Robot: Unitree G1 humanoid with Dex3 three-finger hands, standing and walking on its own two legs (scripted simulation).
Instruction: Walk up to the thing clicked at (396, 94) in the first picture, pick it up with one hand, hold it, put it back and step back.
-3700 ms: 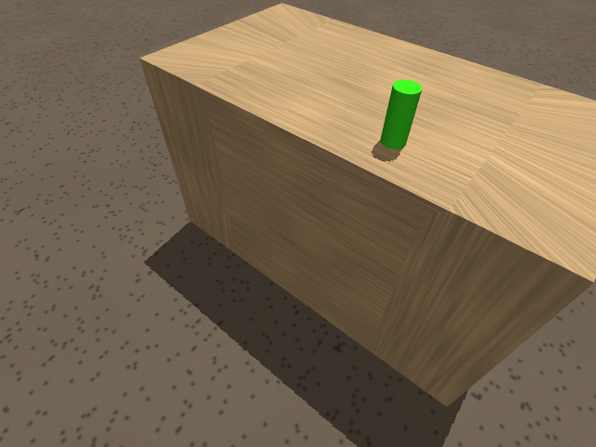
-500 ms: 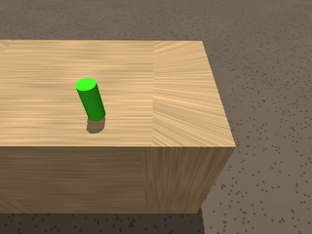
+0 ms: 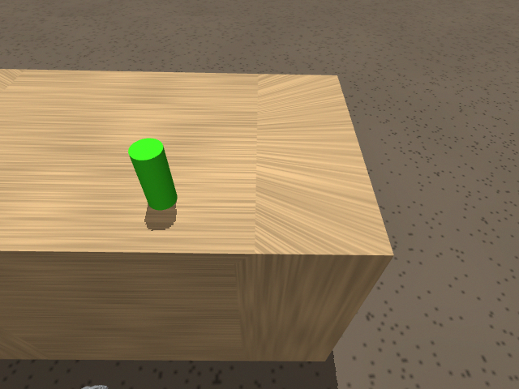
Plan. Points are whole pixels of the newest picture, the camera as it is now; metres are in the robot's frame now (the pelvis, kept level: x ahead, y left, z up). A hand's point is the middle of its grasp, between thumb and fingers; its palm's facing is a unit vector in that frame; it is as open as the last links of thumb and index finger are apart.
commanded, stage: walk up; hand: left
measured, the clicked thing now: (155, 176) +0.48 +0.22 +0.04
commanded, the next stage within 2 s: stand in 0.60 s
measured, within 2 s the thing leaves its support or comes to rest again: neither
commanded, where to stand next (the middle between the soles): +0.04 -0.01 m, yaw +1 degrees
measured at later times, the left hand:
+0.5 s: hand out of the picture +0.09 +0.25 -0.15, palm faces +0.00 -0.94 -0.33, open 7.4 cm
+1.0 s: hand out of the picture +0.08 +0.25 -0.15, palm faces -0.02 -0.94 -0.34, open 7.4 cm
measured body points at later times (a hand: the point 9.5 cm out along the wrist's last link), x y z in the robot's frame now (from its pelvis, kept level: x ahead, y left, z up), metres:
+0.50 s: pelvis +0.00 +0.00 +0.00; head +0.01 +0.00 +0.45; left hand +0.09 +0.30 -0.13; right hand +0.08 -0.30 -0.13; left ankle -0.02 +0.13 -0.75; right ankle +0.01 -0.14 -0.75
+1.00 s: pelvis +0.00 +0.00 +0.00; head +0.00 -0.01 +0.45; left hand +0.08 +0.30 -0.13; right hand +0.08 -0.31 -0.13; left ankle -0.02 +0.13 -0.75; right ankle +0.01 -0.14 -0.75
